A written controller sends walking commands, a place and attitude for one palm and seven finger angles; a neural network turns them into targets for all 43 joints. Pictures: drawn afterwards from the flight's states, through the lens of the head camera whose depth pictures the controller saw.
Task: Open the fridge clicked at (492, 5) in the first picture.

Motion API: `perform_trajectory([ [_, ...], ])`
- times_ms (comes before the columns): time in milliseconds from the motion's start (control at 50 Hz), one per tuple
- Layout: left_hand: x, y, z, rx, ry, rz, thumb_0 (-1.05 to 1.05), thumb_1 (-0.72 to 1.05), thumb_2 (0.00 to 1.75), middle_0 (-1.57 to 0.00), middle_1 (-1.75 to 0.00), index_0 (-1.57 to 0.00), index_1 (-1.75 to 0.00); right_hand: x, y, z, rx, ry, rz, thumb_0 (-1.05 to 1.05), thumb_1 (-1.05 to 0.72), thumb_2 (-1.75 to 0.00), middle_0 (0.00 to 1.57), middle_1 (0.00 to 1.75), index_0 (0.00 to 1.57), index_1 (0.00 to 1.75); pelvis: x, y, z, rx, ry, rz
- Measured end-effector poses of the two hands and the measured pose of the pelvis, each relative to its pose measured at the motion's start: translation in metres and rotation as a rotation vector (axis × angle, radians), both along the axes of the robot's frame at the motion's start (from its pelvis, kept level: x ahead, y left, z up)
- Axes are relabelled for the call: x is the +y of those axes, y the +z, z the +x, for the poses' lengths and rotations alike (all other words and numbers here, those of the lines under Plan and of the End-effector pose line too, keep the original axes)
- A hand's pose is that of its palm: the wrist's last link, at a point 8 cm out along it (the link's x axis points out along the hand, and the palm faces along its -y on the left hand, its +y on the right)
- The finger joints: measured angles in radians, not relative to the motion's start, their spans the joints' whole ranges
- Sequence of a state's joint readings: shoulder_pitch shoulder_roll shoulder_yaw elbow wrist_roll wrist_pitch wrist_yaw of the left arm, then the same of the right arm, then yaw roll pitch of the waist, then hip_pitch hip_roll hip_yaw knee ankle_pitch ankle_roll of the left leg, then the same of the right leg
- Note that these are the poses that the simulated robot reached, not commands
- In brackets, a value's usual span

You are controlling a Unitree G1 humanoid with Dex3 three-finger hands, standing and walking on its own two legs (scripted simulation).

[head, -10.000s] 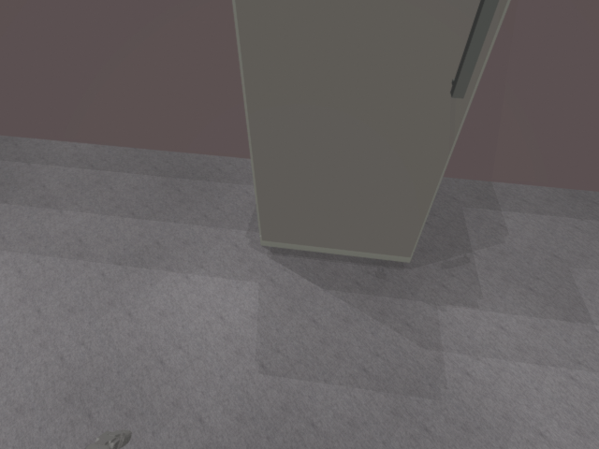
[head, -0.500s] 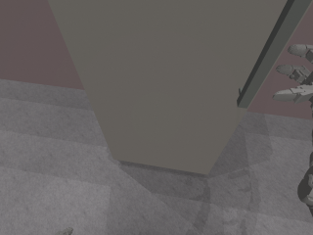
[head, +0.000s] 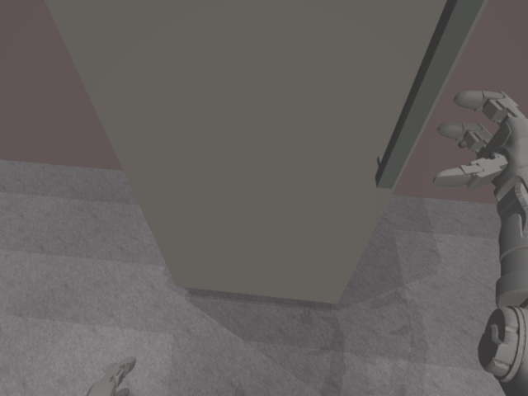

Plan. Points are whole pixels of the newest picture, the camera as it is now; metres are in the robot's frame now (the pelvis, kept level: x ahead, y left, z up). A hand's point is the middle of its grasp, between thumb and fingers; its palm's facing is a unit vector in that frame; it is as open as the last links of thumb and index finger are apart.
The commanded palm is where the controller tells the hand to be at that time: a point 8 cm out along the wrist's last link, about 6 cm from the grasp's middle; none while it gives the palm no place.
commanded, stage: move the hooked fingers beside the handle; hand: right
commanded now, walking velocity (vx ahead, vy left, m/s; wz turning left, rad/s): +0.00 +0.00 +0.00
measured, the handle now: (419, 84) +0.51 -0.17 +0.23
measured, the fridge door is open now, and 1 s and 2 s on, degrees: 0 0 0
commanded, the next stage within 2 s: feel for the door with the fingertips in 0.16 s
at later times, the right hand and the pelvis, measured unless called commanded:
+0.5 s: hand (449, 142) +0.44 -0.21 +0.18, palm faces +0.01 +1.00 +0.00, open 14.0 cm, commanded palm +0.42 -0.26 +0.18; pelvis -0.02 +0.00 +0.00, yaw +0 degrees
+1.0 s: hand (438, 129) +0.47 -0.20 +0.19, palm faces +0.03 +1.00 +0.00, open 14.0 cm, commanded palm +0.44 -0.25 +0.18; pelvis -0.01 +0.01 +0.00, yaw +0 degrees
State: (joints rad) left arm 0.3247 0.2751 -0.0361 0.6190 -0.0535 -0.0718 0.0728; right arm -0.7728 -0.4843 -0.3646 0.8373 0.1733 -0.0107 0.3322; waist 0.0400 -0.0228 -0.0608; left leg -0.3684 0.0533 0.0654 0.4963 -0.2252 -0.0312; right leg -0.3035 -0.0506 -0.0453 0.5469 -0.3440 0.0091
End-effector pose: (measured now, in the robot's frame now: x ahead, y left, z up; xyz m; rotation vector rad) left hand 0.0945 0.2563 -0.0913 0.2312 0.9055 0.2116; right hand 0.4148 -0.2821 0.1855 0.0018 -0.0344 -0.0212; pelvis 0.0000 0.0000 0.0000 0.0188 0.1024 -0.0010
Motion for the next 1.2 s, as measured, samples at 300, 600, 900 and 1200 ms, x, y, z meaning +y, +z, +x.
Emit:
perform_trajectory([
  [300, 0.007, -0.006, -0.026, 0.057, 0.015, 0.011, 0.01, 0.91, 0.89, -0.20, -0.30, -0.20, -0.30, -0.004, 0.000, -0.003, 0.011, -0.019, -0.012, -0.01, 0.50, -0.30, 0.29, 1.20, 0.30, 1.20, 0.005, -0.001, -0.011, -0.007, -0.003, -0.004],
  [600, 0.014, -0.010, -0.067, 0.122, 0.076, 0.017, 0.01, 0.91, 0.89, -0.20, -0.30, -0.20, -0.30, 0.029, -0.006, 0.011, 0.013, 0.027, 0.012, -0.01, 0.50, -0.30, 0.29, 1.20, 0.30, 1.20, 0.004, -0.002, -0.016, 0.005, 0.009, -0.006],
  [900, 0.008, -0.012, -0.059, 0.106, 0.067, -0.004, 0.01, 0.91, 0.89, -0.20, -0.30, -0.20, -0.30, 0.029, 0.001, 0.026, 0.028, -0.024, -0.010, -0.01, 0.50, -0.30, 0.30, 1.20, 0.30, 1.20, 0.007, -0.002, -0.014, 0.017, 0.011, -0.007],
  [1200, 0.016, -0.012, -0.066, 0.166, 0.076, 0.027, 0.01, 0.91, 0.89, -0.20, -0.30, -0.20, -0.30, 0.026, -0.003, 0.035, 0.019, 0.005, 0.012, -0.01, 0.50, -0.30, 0.31, 1.22, 0.31, 1.20, 0.004, -0.003, -0.008, 0.040, 0.006, -0.002],
])
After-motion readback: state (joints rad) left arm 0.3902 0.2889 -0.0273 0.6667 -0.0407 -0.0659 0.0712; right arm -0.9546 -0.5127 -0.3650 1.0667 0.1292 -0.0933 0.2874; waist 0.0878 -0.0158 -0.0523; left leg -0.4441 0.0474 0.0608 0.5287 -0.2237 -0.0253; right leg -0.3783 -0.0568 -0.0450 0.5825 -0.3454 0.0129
